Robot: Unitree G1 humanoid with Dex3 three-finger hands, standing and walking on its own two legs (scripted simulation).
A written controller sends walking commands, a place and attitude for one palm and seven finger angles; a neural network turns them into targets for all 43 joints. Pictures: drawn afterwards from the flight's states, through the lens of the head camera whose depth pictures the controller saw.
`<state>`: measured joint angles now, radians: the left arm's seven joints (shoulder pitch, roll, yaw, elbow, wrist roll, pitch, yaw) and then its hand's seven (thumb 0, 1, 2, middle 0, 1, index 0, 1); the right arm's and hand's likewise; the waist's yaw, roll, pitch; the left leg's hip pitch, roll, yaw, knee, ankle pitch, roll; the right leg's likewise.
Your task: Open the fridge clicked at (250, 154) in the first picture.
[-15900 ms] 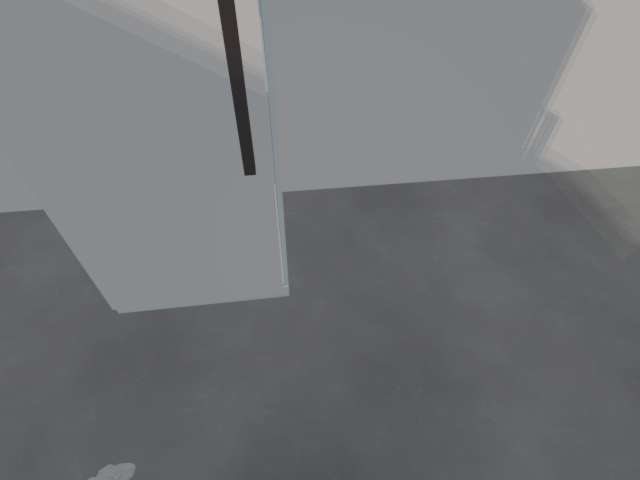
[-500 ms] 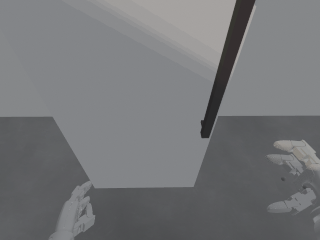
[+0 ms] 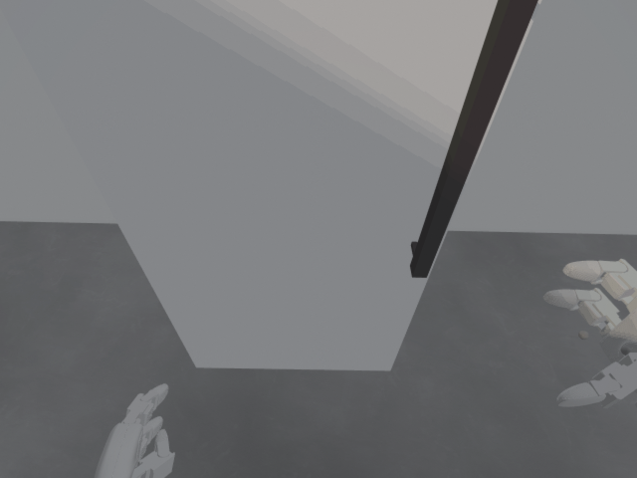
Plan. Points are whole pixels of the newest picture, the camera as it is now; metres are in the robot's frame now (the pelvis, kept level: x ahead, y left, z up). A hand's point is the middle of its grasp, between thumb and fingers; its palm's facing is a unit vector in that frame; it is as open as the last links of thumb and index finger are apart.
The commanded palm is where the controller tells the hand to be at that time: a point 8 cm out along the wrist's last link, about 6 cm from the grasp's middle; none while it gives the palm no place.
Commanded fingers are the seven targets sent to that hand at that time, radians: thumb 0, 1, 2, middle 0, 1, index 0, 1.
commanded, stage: raise the hand to about handle height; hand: right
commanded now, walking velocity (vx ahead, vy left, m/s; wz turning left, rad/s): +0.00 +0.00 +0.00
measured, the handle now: (449, 164) +0.50 -0.15 +0.15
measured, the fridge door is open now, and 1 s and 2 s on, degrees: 0 0 0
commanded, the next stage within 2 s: move the hooked fingers beside the handle in 0.26 s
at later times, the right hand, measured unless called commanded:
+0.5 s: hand (578, 324) +0.28 -0.27 +0.10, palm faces +0.03 +1.00 -0.05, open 14.0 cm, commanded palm +0.26 -0.31 +0.11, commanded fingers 0.00 0.50 -0.30 0.30 1.20 0.30 1.20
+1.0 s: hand (543, 283) +0.34 -0.25 +0.09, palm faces +0.00 +1.00 -0.03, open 14.0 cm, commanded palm +0.31 -0.30 +0.10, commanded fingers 0.00 0.50 -0.30 0.30 1.20 0.30 1.20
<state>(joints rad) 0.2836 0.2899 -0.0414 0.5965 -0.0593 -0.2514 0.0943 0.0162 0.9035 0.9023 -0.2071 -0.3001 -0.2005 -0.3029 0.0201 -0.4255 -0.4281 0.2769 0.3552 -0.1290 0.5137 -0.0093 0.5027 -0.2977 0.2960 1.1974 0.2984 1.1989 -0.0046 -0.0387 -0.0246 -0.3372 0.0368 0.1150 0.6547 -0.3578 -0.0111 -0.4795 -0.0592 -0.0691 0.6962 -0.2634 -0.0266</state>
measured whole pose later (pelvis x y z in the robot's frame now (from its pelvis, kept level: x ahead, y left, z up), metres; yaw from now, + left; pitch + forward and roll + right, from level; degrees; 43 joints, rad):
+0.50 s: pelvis +0.01 +0.01 +0.00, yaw -1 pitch +3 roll +2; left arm 0.26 0.28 -0.05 0.61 -0.06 -0.25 0.11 0.02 0.90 0.90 -0.21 -0.30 -0.20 -0.30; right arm -0.05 -0.44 -0.44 0.37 0.35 -0.14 0.52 -0.01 0.50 -0.30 0.30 1.20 0.30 1.20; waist -0.02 -0.05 -0.03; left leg -0.34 0.03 0.13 0.67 -0.38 0.00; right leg -0.48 -0.06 -0.05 0.70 -0.27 -0.01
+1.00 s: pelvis +0.02 +0.01 +0.00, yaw +1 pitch +6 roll +1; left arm 0.31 0.28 -0.03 0.60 -0.06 -0.19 0.09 0.02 0.90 0.90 -0.21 -0.30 -0.20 -0.30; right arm -0.15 -0.43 -0.42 0.45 0.32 -0.14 0.46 -0.01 0.50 -0.30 0.30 1.20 0.30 1.20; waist 0.02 -0.04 -0.05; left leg -0.38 0.04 0.10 0.68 -0.39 -0.01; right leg -0.51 -0.06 -0.08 0.71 -0.30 -0.02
